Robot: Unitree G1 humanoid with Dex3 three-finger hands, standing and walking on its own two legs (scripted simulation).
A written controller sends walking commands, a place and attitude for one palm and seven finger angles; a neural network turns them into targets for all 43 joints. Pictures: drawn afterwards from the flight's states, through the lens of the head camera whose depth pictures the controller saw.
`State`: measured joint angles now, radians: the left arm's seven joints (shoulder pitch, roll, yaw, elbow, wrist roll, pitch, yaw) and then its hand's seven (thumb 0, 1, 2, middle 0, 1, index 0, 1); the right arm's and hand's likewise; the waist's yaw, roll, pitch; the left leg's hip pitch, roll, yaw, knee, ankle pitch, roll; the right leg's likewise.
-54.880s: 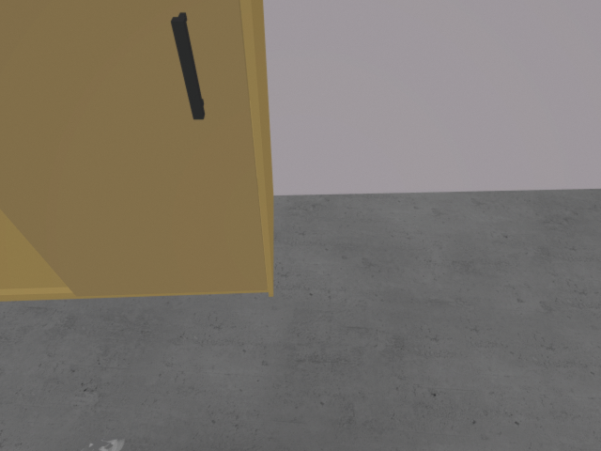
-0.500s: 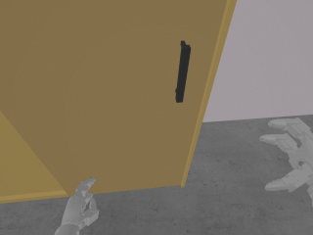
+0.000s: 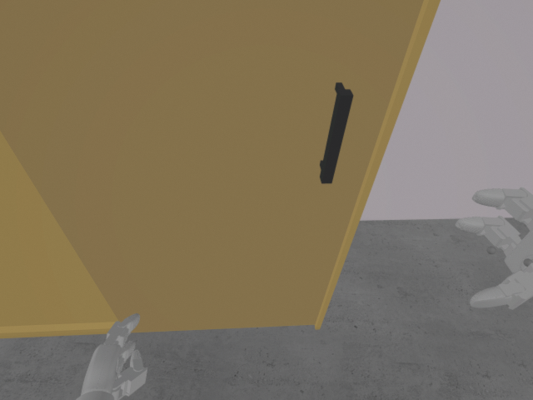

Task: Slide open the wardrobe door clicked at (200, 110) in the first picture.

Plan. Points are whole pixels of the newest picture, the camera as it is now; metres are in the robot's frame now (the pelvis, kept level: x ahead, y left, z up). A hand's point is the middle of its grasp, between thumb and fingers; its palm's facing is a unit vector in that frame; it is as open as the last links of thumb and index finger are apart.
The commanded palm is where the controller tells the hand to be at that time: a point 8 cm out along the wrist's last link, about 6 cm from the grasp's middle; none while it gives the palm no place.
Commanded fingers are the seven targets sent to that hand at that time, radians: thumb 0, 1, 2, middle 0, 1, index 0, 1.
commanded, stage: raise the hand with hooked fingers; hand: right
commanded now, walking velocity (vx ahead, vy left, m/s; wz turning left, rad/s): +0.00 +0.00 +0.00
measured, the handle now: (332, 135) +0.54 -0.11 +0.15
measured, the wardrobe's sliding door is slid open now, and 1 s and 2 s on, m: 0.00 0.00 0.00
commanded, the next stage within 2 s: move the hooked fingers beside the handle in 0.22 s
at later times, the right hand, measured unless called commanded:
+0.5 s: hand (496, 248) +0.27 -0.27 +0.16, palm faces +0.03 +1.00 -0.04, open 14.0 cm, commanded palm +0.26 -0.31 +0.17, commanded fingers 0.00 0.50 -0.30 0.30 1.20 0.30 1.20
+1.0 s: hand (437, 204) +0.35 -0.23 +0.16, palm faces +0.00 +1.00 -0.03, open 14.0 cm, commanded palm +0.34 -0.28 +0.17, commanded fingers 0.00 0.50 -0.30 0.30 1.20 0.30 1.20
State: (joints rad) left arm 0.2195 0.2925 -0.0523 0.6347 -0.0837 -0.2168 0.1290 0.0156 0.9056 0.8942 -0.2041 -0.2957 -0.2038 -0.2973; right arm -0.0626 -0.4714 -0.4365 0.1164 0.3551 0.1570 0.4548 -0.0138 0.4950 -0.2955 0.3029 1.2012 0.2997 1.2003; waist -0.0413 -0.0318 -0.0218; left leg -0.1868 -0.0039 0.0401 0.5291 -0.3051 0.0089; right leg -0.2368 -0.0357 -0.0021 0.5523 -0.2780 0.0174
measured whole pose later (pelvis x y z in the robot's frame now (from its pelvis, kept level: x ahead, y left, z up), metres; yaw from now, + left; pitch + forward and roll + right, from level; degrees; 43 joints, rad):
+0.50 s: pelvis -0.01 -0.01 +0.00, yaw -1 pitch -3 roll +1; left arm 0.21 0.27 -0.08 0.66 -0.08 -0.23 0.14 0.02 0.90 0.89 -0.21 -0.30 -0.21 -0.30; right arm -0.17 -0.45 -0.38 0.18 0.32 0.14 0.43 -0.01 0.50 -0.29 0.30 1.20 0.30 1.20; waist -0.06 -0.03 -0.01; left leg -0.18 0.01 0.05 0.51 -0.28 0.00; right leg -0.24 -0.02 0.01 0.55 -0.26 0.01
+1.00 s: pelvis +0.00 -0.01 +0.00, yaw +0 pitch -1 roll +0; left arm 0.23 0.26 -0.06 0.68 -0.08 -0.18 0.14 0.01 0.90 0.89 -0.21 -0.30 -0.21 -0.30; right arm -0.36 -0.40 -0.29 0.32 0.24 0.17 0.30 -0.01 0.50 -0.30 0.30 1.20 0.30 1.20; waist -0.02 -0.02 -0.03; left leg -0.20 0.01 0.04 0.50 -0.29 0.00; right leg -0.25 -0.02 -0.01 0.53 -0.26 0.01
